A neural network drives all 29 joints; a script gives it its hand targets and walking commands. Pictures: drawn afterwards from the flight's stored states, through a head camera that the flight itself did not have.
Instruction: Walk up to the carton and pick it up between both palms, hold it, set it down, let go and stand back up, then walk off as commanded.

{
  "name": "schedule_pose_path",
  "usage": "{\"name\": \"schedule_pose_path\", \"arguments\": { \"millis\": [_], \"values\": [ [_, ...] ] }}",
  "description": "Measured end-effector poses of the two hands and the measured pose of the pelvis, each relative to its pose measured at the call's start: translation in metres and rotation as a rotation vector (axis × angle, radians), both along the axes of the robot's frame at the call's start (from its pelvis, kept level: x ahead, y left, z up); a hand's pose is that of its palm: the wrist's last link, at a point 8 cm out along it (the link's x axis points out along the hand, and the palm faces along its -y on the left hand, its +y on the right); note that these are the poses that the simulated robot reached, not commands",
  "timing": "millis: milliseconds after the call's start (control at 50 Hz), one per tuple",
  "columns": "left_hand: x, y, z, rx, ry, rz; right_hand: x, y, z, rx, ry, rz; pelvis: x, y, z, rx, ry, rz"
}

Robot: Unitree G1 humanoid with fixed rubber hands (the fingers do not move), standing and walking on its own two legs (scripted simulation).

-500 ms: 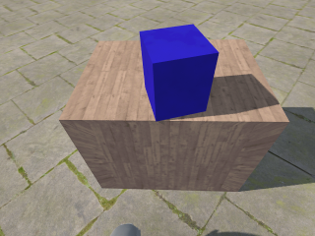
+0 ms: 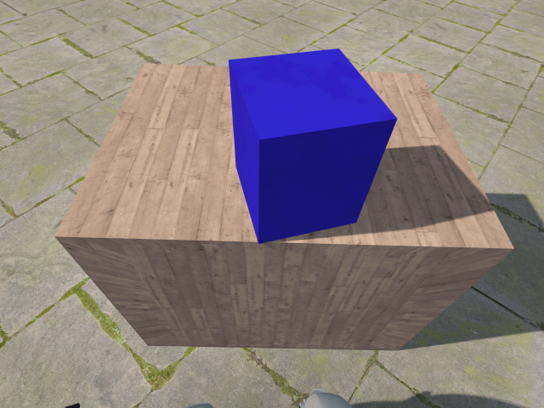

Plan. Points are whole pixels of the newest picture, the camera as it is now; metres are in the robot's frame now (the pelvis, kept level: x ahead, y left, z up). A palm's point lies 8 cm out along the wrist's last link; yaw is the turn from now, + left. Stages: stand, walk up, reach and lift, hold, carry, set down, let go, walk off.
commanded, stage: walk up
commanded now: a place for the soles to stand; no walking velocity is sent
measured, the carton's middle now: (297, 148) +0.54 -0.05 +0.07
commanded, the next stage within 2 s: none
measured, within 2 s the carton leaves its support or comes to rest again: neither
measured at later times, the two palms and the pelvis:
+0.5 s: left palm out of the picture +0.14 +0.28 -0.08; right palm out of the picture +0.09 -0.30 -0.10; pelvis +0.03 +0.00 +0.03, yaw +0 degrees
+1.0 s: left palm out of the picture +0.11 +0.30 -0.08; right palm (461, 404) +0.15 -0.28 -0.08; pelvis +0.04 +0.01 +0.04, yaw +1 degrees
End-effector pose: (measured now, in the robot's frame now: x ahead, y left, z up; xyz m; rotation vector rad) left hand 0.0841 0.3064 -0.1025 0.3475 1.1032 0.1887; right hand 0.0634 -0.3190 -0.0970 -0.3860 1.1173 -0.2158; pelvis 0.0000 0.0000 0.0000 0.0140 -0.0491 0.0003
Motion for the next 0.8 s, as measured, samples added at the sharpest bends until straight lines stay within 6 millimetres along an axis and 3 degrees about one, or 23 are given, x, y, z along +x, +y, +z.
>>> {"name": "schedule_pose_path", "arguments": {
  "millis": [160,440,580,800],
  "values": [
    [0.030,-0.016,0.003,0.010,-0.020,-0.006,0.018,0.004,-0.021,0.051,0.029,-0.023,0.008,-0.008,-0.002,0.012,0.002,-0.002],
    [0.056,-0.023,0.020,-0.033,0.007,0.003,0.019,0.012,-0.005,0.072,0.109,-0.051,0.022,-0.004,0.023,0.002,0.020,-0.001],
    [0.059,-0.018,0.023,-0.052,0.022,0.023,0.030,0.018,0.006,0.066,0.124,-0.049,0.030,0.001,0.033,-0.007,0.019,0.003],
    [0.042,-0.010,0.023,-0.056,0.084,0.068,0.071,0.031,0.016,0.077,0.067,-0.021,0.038,0.006,0.039,-0.013,0.010,0.009]
  ]
}}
